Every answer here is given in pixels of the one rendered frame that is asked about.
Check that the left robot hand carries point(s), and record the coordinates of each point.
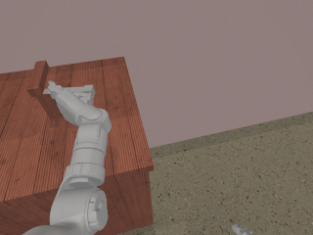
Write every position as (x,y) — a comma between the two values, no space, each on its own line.
(69,103)

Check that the right robot hand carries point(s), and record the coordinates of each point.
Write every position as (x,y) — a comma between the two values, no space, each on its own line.
(239,230)

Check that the tap lever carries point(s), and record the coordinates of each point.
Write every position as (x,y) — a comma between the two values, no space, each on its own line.
(82,89)

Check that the counter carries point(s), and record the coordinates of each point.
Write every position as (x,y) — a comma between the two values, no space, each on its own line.
(36,146)

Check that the left robot upper arm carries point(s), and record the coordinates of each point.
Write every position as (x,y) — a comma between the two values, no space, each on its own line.
(81,211)

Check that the robot left forearm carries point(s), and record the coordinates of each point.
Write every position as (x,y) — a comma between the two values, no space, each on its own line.
(86,169)

